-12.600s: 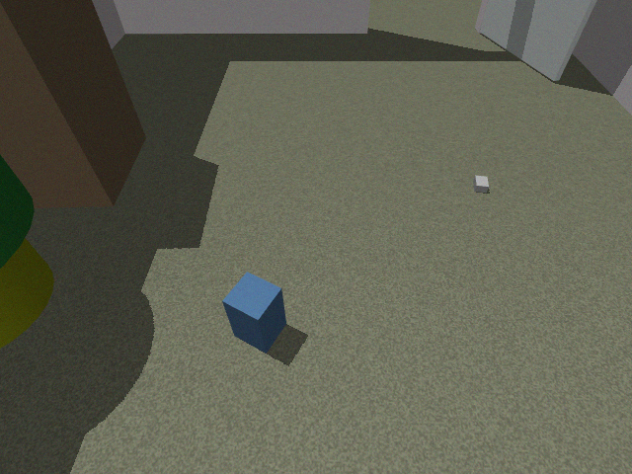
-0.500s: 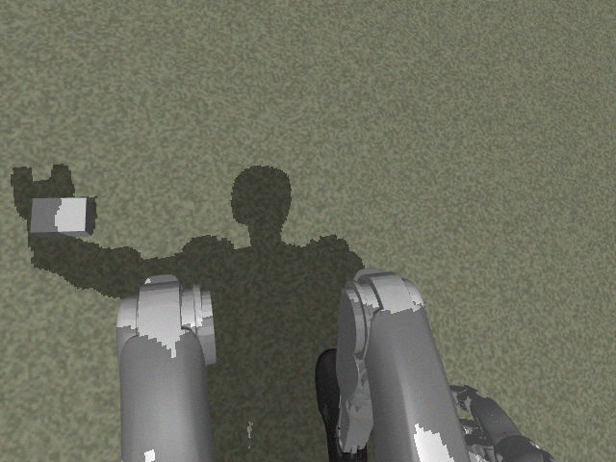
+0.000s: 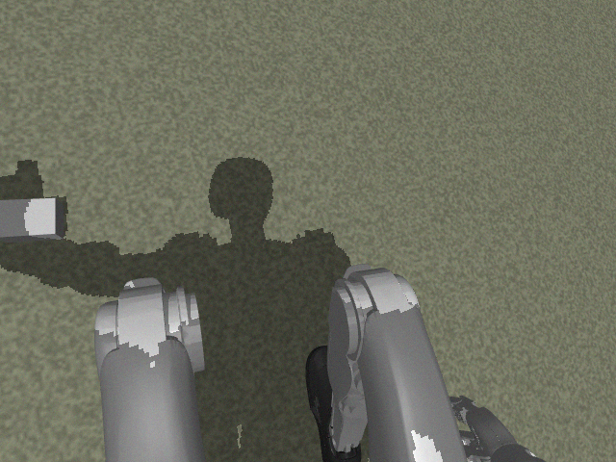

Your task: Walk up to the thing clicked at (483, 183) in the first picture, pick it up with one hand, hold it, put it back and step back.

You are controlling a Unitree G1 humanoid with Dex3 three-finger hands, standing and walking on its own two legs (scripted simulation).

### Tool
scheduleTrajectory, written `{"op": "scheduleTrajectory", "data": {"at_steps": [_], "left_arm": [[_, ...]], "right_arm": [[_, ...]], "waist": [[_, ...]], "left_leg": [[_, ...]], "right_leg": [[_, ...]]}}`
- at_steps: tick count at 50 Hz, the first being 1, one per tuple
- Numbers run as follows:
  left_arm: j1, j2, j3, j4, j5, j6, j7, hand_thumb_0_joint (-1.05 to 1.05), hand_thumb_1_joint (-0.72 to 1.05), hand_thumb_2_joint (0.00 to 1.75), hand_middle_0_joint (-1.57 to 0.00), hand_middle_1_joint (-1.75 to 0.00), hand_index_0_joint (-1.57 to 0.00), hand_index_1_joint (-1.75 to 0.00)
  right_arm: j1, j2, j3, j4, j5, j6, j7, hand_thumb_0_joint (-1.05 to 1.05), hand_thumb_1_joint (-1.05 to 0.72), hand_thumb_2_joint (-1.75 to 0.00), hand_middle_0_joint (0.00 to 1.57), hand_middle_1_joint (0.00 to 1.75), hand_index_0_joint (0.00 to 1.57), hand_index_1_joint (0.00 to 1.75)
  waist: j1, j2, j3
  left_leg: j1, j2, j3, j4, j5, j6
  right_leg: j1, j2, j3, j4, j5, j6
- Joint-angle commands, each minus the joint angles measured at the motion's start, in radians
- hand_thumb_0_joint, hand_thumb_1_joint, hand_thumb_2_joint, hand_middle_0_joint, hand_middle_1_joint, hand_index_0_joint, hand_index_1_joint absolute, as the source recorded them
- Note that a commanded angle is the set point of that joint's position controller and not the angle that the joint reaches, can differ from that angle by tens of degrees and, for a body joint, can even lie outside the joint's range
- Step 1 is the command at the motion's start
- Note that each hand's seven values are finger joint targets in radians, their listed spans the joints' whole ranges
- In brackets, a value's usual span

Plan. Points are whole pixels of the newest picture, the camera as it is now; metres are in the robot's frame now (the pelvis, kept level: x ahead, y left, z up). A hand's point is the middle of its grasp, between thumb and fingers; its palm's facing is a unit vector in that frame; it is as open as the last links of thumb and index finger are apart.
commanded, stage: rise first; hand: left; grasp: from above
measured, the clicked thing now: (30, 220) +0.43 +0.38 -0.29
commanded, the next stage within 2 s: approach in 1.62 s
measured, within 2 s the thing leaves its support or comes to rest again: neither
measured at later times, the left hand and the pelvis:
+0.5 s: hand out of the picture +0.37 +0.42 -0.16, palm faces -0.42 -0.13 -0.90, open 12.7 cm; pelvis +0.00 +0.00 +0.00, yaw -1 degrees
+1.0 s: hand out of the picture +0.38 +0.41 -0.15, palm faces -0.43 -0.12 -0.89, open 12.3 cm; pelvis +0.00 +0.00 +0.00, yaw +0 degrees
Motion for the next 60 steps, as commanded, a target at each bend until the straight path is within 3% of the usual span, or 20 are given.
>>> {"op": "scheduleTrajectory", "data": {"at_steps": [1, 5, 6, 8, 13, 18, 22, 24, 27, 31, 37, 39, 43, 58, 60], "left_arm": [[-0.198, 0.367, 0.057, -0.123, -0.030, -0.003, 0.042, 0.00, -0.31, 0.82, -0.24, -0.85, -0.25, -0.84], [-0.209, 0.361, 0.054, -0.121, -0.034, -0.005, 0.050, 0.00, -0.30, 0.81, -0.24, -0.86, -0.25, -0.84], [-0.207, 0.362, 0.052, -0.117, -0.030, -0.006, 0.049, 0.00, -0.38, 0.89, -0.23, -0.83, -0.21, -0.85], [-0.199, 0.362, 0.067, -0.120, -0.036, -0.001, 0.057, 0.00, -0.32, 0.83, -0.24, -0.85, -0.24, -0.84], [-0.218, 0.346, 0.049, -0.116, -0.031, 0.003, 0.064, 0.00, -0.32, 0.83, -0.25, -0.83, -0.25, -0.83], [-0.230, 0.355, 0.051, -0.122, -0.025, 0.010, 0.074, 0.00, -0.29, 0.81, -0.28, -0.81, -0.28, -0.81], [-0.231, 0.345, 0.043, -0.119, -0.015, 0.017, 0.082, 0.00, -0.26, 0.78, -0.29, -0.81, -0.30, -0.80], [-0.225, 0.337, 0.044, -0.111, -0.021, 0.023, 0.086, 0.00, -0.27, 0.78, -0.29, -0.81, -0.30, -0.80], [-0.253, 0.330, 0.031, -0.101, -0.016, 0.027, 0.088, 0.00, -0.26, 0.78, -0.29, -0.81, -0.30, -0.80], [-0.259, 0.329, 0.032, -0.098, -0.016, 0.041, 0.095, 0.00, -0.25, 0.77, -0.30, -0.80, -0.31, -0.79], [-0.240, 0.312, 0.018, -0.095, -0.008, 0.057, 0.089, 0.00, -0.24, 0.76, -0.32, -0.78, -0.33, -0.78], [-0.259, 0.328, 0.031, -0.112, -0.021, 0.059, 0.089, 0.00, -0.23, 0.76, -0.32, -0.78, -0.33, -0.78], [-0.240, 0.307, 0.011, -0.078, -0.018, 0.064, 0.080, 0.00, -0.24, 0.76, -0.33, -0.76, -0.33, -0.76], [-0.255, 0.318, 0.019, -0.133, -0.036, 0.055, 0.052, 0.00, -0.20, 0.73, -0.38, -0.71, -0.37, -0.72], [-0.255, 0.305, 0.004, -0.129, -0.030, 0.054, 0.046, 0.00, -0.21, 0.74, -0.37, -0.73, -0.37, -0.73]], "right_arm": [[0.141, -0.266, -0.068, -0.027, -0.006, -0.007, -0.018, 0.00, -0.90, -0.90, 0.20, 0.30, 0.20, 0.30], [0.135, -0.264, -0.068, -0.023, -0.007, -0.009, -0.016, 0.00, -0.90, -0.90, 0.20, 0.30, 0.20, 0.30], [0.136, -0.264, -0.067, -0.024, -0.006, -0.010, -0.017, 0.00, -0.90, -0.90, 0.20, 0.30, 0.20, 0.30], [0.148, -0.266, -0.067, -0.020, -0.010, -0.013, -0.016, 0.00, -0.90, -0.90, 0.20, 0.30, 0.20, 0.30], [0.151, -0.265, -0.067, -0.016, -0.014, -0.018, -0.011, 0.00, -0.90, -0.90, 0.20, 0.30, 0.20, 0.30], [0.142, -0.264, -0.066, -0.021, -0.017, -0.022, -0.012, 0.00, -0.90, -0.90, 0.20, 0.30, 0.20, 0.30], [0.153, -0.265, -0.063, -0.014, -0.020, -0.022, -0.012, 0.00, -0.90, -0.90, 0.20, 0.30, 0.20, 0.30], [0.151, -0.262, -0.062, -0.017, -0.020, -0.023, -0.012, 0.00, -0.90, -0.90, 0.20, 0.30, 0.20, 0.30], [0.144, -0.266, -0.060, -0.022, -0.023, -0.025, -0.012, 0.00, -0.90, -0.90, 0.20, 0.30, 0.20, 0.30], [0.146, -0.265, -0.059, -0.022, -0.018, -0.030, -0.015, 0.00, -0.90, -0.90, 0.20, 0.30, 0.20, 0.30], [0.155, -0.263, -0.058, -0.023, -0.018, -0.034, -0.015, 0.00, -0.90, -0.90, 0.20, 0.30, 0.20, 0.30], [0.154, -0.267, -0.060, -0.028, -0.017, -0.036, -0.013, 0.00, -0.90, -0.90, 0.20, 0.30, 0.20, 0.30], [0.157, -0.260, -0.050, -0.031, -0.017, -0.038, -0.014, 0.00, -0.90, -0.90, 0.20, 0.30, 0.20, 0.30], [0.164, -0.261, -0.062, -0.030, -0.003, -0.043, -0.018, 0.00, -0.90, -0.90, 0.20, 0.30, 0.20, 0.30], [0.160, -0.257, -0.064, -0.029, 0.000, -0.042, -0.018, 0.00, -0.91, -0.90, 0.20, 0.30, 0.20, 0.30]], "waist": [[0.033, 0.379, -0.648], [0.025, 0.356, -0.641], [0.026, 0.355, -0.642], [0.027, 0.355, -0.648], [0.013, 0.379, -0.648], [0.021, 0.389, -0.644], [0.008, 0.365, -0.672], [0.018, 0.373, -0.667], [0.000, 0.379, -0.652], [0.004, 0.370, -0.652], [0.005, 0.389, -0.664], [0.004, 0.401, -0.671], [-0.003, 0.368, -0.630], [0.006, 0.375, -0.656], [0.006, 0.376, -0.644]], "left_leg": [[0.573, -0.005, 0.117, -0.252, 0.156, 0.051], [0.548, -0.003, 0.120, -0.240, 0.154, 0.054], [0.555, -0.005, 0.120, -0.238, 0.159, 0.055], [0.567, -0.004, 0.117, -0.235, 0.185, 0.055], [0.581, 0.001, 0.110, -0.235, 0.193, 0.051], [0.563, -0.003, 0.121, -0.235, 0.161, 0.050], [0.570, -0.001, 0.117, -0.222, 0.205, 0.054], [0.571, -0.003, 0.117, -0.233, 0.196, 0.052], [0.564, -0.001, 0.112, -0.238, 0.161, 0.050], [0.549, -0.003, 0.118, -0.234, 0.163, 0.051], [0.573, -0.005, 0.118, -0.243, 0.182, 0.049], [0.578, -0.004, 0.115, -0.247, 0.179, 0.048], [0.528, -0.007, 0.123, -0.242, 0.152, 0.052], [0.553, -0.009, 0.122, -0.254, 0.147, 0.050], [0.542, -0.009, 0.124, -0.257, 0.129, 0.048]], "right_leg": [[0.193, 0.022, -0.068, -0.243, 0.160, -0.077], [0.198, 0.021, -0.066, -0.247, 0.167, -0.073], [0.197, 0.023, -0.067, -0.251, 0.168, -0.072], [0.211, 0.020, -0.067, -0.244, 0.189, -0.070], [0.198, 0.021, -0.074, -0.233, 0.196, -0.073], [0.203, 0.021, -0.070, -0.244, 0.175, -0.074], [0.230, 0.024, -0.071, -0.247, 0.221, -0.066], [0.221, 0.023, -0.072, -0.239, 0.208, -0.070], [0.196, 0.024, -0.083, -0.240, 0.182, -0.072], [0.202, 0.024, -0.079, -0.245, 0.190, -0.071], [0.212, 0.023, -0.082, -0.239, 0.204, -0.070], [0.207, 0.021, -0.085, -0.231, 0.201, -0.072], [0.218, 0.023, -0.077, -0.253, 0.189, -0.070], [0.216, 0.017, -0.074, -0.258, 0.177, -0.073], [0.209, 0.019, -0.073, -0.262, 0.164, -0.075]]}}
